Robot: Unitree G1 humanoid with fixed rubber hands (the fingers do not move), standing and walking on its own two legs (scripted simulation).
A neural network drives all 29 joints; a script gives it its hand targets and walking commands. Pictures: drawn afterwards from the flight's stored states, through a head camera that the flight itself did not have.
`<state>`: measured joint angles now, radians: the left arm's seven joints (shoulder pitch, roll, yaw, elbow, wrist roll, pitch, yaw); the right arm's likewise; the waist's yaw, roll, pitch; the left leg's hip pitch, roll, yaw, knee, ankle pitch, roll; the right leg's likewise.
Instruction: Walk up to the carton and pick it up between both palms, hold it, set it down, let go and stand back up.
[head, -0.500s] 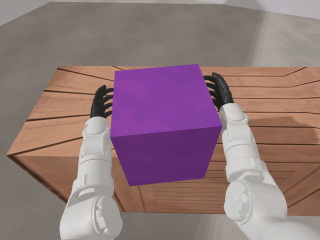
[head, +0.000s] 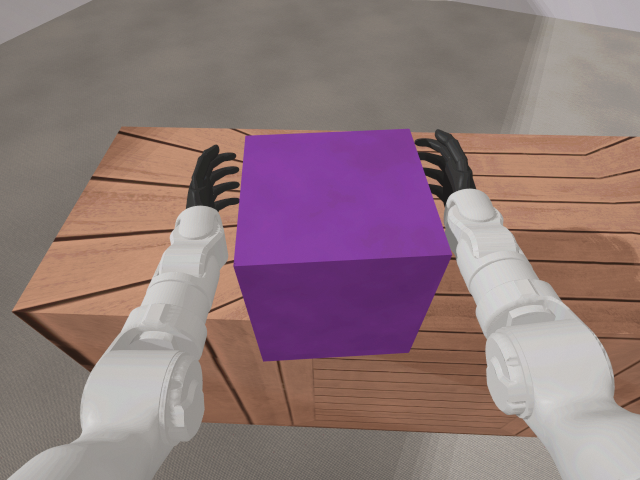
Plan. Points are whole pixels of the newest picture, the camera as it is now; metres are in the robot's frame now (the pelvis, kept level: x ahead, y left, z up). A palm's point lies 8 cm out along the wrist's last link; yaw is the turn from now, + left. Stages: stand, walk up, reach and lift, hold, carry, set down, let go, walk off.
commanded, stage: set down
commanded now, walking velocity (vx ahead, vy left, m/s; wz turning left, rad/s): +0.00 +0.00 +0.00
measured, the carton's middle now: (332, 251) +0.42 +0.00 +0.02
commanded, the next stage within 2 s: none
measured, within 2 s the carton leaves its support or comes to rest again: neither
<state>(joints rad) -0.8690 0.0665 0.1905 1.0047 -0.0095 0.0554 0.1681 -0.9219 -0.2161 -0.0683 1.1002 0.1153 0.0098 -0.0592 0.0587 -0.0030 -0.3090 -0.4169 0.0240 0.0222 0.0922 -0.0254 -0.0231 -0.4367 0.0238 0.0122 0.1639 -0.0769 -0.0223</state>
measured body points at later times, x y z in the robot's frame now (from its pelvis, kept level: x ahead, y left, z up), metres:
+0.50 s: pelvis -0.05 +0.01 +0.00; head +0.00 +0.01 +0.44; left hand +0.41 +0.20 +0.12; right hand +0.44 -0.16 +0.14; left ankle -0.02 +0.14 -0.75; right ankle -0.03 -0.10 -0.75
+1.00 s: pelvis -0.03 +0.00 +0.00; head +0.01 +0.00 +0.45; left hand +0.42 +0.21 +0.14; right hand +0.45 -0.17 +0.16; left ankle -0.02 +0.14 -0.75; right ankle -0.03 -0.10 -0.75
